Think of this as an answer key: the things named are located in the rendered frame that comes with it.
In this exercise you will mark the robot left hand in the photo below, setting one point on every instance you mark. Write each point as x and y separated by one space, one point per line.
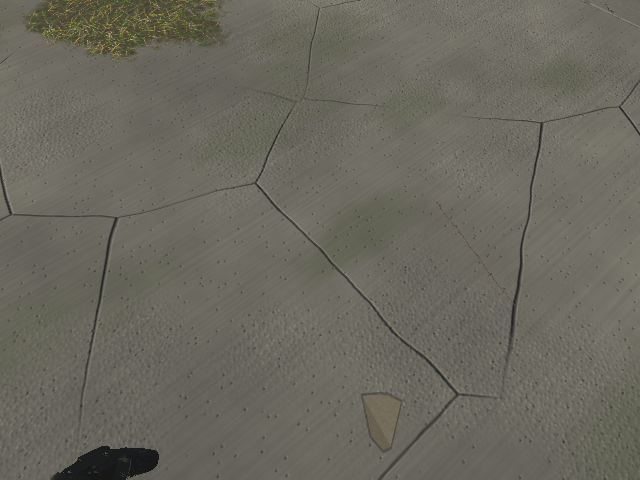
104 463

